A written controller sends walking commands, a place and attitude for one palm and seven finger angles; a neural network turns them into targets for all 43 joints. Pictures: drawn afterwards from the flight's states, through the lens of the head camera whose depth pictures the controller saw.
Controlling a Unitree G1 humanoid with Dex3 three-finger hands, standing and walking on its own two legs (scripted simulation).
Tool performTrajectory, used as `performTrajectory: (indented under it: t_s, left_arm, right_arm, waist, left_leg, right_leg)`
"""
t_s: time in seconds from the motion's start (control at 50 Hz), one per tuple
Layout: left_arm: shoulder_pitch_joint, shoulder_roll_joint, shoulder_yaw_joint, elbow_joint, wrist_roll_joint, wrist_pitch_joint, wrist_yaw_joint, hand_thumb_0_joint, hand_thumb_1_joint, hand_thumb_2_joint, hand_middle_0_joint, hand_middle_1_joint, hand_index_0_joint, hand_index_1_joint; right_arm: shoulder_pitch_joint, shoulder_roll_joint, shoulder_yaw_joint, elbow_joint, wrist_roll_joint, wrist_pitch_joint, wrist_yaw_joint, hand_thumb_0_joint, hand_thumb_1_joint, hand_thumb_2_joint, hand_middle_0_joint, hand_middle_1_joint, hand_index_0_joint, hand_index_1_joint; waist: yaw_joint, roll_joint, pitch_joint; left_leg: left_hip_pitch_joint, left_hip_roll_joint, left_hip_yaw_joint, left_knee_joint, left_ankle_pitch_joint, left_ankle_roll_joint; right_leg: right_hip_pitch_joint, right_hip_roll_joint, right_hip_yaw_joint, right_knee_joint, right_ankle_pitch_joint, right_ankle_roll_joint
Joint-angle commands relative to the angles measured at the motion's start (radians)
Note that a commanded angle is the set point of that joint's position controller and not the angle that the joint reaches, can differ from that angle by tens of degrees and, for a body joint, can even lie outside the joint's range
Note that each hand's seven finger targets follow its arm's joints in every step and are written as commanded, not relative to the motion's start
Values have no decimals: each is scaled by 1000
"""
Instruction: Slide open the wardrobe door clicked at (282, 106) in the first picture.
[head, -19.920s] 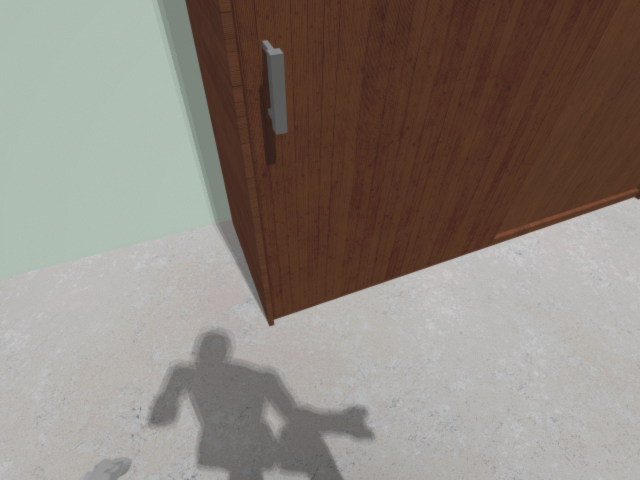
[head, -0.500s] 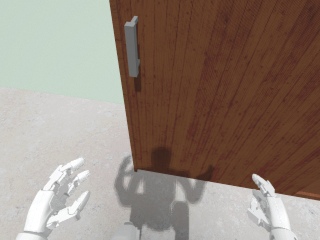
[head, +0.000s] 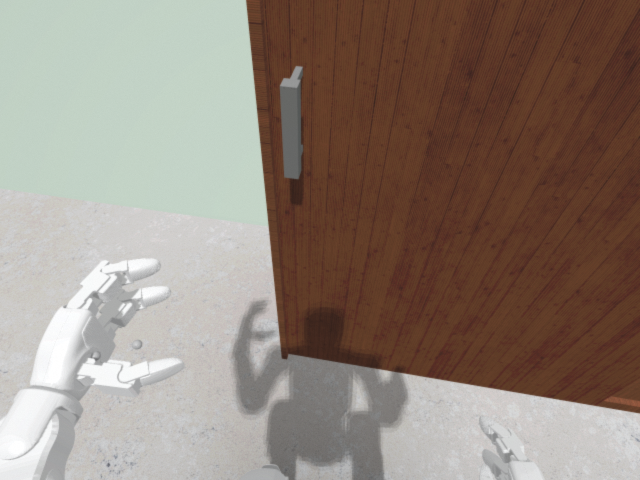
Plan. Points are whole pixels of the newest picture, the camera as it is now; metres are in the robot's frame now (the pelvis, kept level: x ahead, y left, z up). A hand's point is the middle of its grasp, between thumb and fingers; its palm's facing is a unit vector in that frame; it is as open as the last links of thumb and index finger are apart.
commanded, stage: raise the hand with hooked fingers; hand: left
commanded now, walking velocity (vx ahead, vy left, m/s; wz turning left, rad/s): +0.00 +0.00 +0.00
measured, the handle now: (295, 124) +0.56 +0.08 +0.16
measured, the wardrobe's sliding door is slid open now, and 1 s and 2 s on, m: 0.00 0.00 0.00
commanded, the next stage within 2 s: move the hooked fingers beside the handle in 1.16 s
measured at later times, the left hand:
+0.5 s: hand (100, 282) +0.27 +0.25 +0.15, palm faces -0.04 -1.00 -0.07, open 13.9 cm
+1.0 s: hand (109, 253) +0.29 +0.24 +0.18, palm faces -0.04 -1.00 -0.04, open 14.0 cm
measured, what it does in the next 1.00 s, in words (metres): stands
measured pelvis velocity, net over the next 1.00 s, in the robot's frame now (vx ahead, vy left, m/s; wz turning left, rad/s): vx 0.02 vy -0.03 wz -0.01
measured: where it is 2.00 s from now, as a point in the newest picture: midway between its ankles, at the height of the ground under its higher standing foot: outside the picture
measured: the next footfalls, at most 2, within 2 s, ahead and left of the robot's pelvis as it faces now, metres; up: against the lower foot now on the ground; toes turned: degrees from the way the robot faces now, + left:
none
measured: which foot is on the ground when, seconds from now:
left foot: down 0.00-1.00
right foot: down 0.00-1.00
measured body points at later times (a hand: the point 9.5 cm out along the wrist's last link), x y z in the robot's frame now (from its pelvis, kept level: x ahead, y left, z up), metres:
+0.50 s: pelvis +0.02 -0.02 +0.02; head +0.01 -0.02 +0.47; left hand +0.26 +0.30 +0.16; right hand +0.22 -0.22 -0.04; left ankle +0.08 +0.09 -0.70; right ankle -0.01 -0.14 -0.70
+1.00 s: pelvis +0.02 -0.03 +0.03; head +0.00 -0.04 +0.48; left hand +0.28 +0.29 +0.18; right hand +0.19 -0.27 -0.04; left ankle +0.08 +0.09 -0.70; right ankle -0.01 -0.14 -0.70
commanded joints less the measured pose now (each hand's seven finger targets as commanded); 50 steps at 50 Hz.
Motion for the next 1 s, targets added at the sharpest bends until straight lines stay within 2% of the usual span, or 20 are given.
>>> performTrajectory:
  t_s: [0.0,0.06,0.08,0.1,0.12,0.16,0.2,0.28,0.34,0.36,0.46,0.52,0.56,0.62,0.64,0.7,0.82,0.86,0.94,0.98]
  left_arm:
    - [-227,179,50,-203,-2,-27,-37,0,-220,420,-280,-1020,-280,-1020]
    - [-270,250,114,-271,-3,-15,-32,0,-290,390,-285,-1065,-285,-1065]
    - [-269,251,126,-275,-10,-12,-30,0,-313,380,-287,-1080,-287,-1080]
    - [-274,259,143,-271,-16,-12,-27,0,-337,370,-288,-1095,-288,-1095]
    - [-274,256,151,-259,-21,-8,-29,0,-360,360,-290,-1110,-290,-1110]
    - [-289,279,181,-202,-30,13,-34,0,-407,340,-293,-1140,-293,-1140]
    - [-328,252,153,-153,-35,46,-54,0,-453,320,-297,-1170,-297,-1170]
    - [-390,255,133,-70,-38,117,-110,0,-500,300,-300,-1200,-300,-1200]
    - [-447,304,160,-82,-36,141,-139,0,-500,300,-300,-1200,-300,-1200]
    - [-464,334,187,-81,-39,140,-143,0,-500,300,-300,-1200,-300,-1200]
    - [-543,422,273,-70,-61,121,-163,0,-500,300,-300,-1200,-300,-1200]
    - [-588,412,259,-22,-69,123,-182,0,-500,300,-300,-1200,-300,-1200]
    - [-597,415,252,20,-69,137,-196,0,-500,300,-300,-1200,-300,-1200]
    - [-641,439,253,47,-68,161,-216,0,-500,300,-300,-1200,-300,-1200]
    - [-648,452,257,67,-65,171,-221,0,-500,300,-300,-1200,-300,-1200]
    - [-579,409,236,134,-71,189,-242,0,-500,300,-300,-1200,-300,-1200]
    - [-599,457,290,40,-74,160,-216,0,-500,300,-300,-1200,-300,-1200]
    - [-579,480,321,36,-72,147,-196,0,-500,300,-300,-1200,-300,-1200]
    - [-605,453,302,21,-66,135,-173,0,-500,300,-300,-1200,-300,-1200]
    - [-623,436,278,13,-60,140,-173,0,-500,300,-300,-1200,-300,-1200]
  right_arm:
    - [-137,-152,-69,-169,9,-79,-21,0,-900,-900,200,300,200,300]
    - [-140,-155,-65,-167,4,-84,-29,0,-900,-900,200,300,200,300]
    - [-145,-151,-63,-170,4,-83,-30,0,-900,-900,200,300,200,300]
    - [-147,-148,-60,-167,4,-81,-32,0,-900,-900,200,300,200,300]
    - [-151,-148,-58,-164,5,-79,-32,0,-900,-900,200,300,200,300]
    - [-157,-150,-53,-156,4,-68,-33,0,-900,-900,200,300,200,300]
    - [-167,-146,-47,-153,11,-56,-37,0,-900,-900,200,300,200,300]
    - [-178,-145,-40,-157,20,-40,-44,0,-900,-900,200,300,200,300]
    - [-187,-143,-35,-167,19,-29,-47,0,-900,-900,200,300,200,300]
    - [-191,-141,-32,-164,17,-26,-48,0,-900,-900,200,300,200,300]
    - [-202,-136,-26,-160,14,-14,-49,0,-900,-900,200,300,200,300]
    - [-203,-134,-23,-153,20,-9,-50,0,-900,-900,200,300,200,300]
    - [-206,-137,-25,-149,24,-7,-52,0,-900,-900,200,300,200,300]
    - [-204,-141,-26,-150,30,-7,-53,0,-900,-900,200,300,200,300]
    - [-204,-145,-25,-152,30,-6,-53,0,-900,-900,200,300,200,300]
    - [-194,-149,-34,-151,34,-1,-46,0,-900,-900,200,300,200,300]
    - [-200,-147,-41,-181,33,-8,-33,0,-900,-900,200,300,200,300]
    - [-198,-146,-43,-180,29,-9,-33,0,-900,-900,200,300,200,300]
    - [-193,-143,-43,-177,31,-8,-40,0,-900,-900,200,300,200,300]
    - [-195,-143,-42,-172,32,-9,-44,0,-900,-900,200,300,200,300]
  waist:
    - [-6,71,-130]
    - [13,82,-203]
    - [17,86,-212]
    - [19,73,-201]
    - [27,97,-188]
    - [31,73,-153]
    - [27,104,-95]
    - [28,59,-74]
    - [32,50,-119]
    - [35,31,-128]
    - [41,45,-167]
    - [31,82,-136]
    - [32,47,-124]
    - [34,76,-120]
    - [35,57,-120]
    - [35,-30,-106]
    - [55,30,-160]
    - [59,5,-148]
    - [50,66,-128]
    - [42,65,-119]
  left_leg:
    - [260,2,-107,-226,-75,-19]
    - [332,3,-123,-247,-14,-23]
    - [352,2,-120,-252,9,-24]
    - [361,3,-122,-259,36,-26]
    - [369,3,-118,-268,53,-30]
    - [354,-2,-105,-277,71,-27]
    - [352,-4,-96,-297,63,-30]
    - [359,-12,-81,-318,51,-21]
    - [392,-20,-72,-318,86,-16]
    - [400,-24,-65,-312,105,-12]
    - [438,-32,-50,-307,162,-7]
    - [442,-34,-47,-324,149,-9]
    - [433,-33,-42,-320,142,-4]
    - [439,-37,-42,-330,144,-4]
    - [432,-37,-44,-333,139,-3]
    - [406,-34,-37,-315,148,1]
    - [437,-39,-33,-320,172,0]
    - [433,-35,-27,-313,170,4]
    - [445,-34,-28,-340,148,-1]
    - [444,-31,-26,-339,139,1]
  right_leg:
    - [-86,43,-12,-149,48,-41]
    - [-34,46,-18,-158,97,-45]
    - [-23,45,-19,-169,112,-46]
    - [-8,47,-23,-176,133,-46]
    - [3,48,-25,-181,145,-49]
    - [29,53,-22,-205,166,-50]
    - [29,50,-23,-225,171,-49]
    - [52,50,-10,-270,174,-45]
    - [79,50,-2,-285,206,-44]
    - [93,53,6,-297,224,-44]
    - [136,52,20,-321,286,-45]
    - [132,47,21,-337,282,-43]
    - [134,42,41,-352,279,-34]
    - [135,34,46,-359,288,-30]
    - [135,33,47,-361,282,-29]
    - [122,23,67,-359,301,-7]
    - [139,28,53,-338,311,-19]
    - [133,28,68,-349,302,-10]
    - [131,31,48,-354,279,-22]
    - [127,29,57,-362,270,-16]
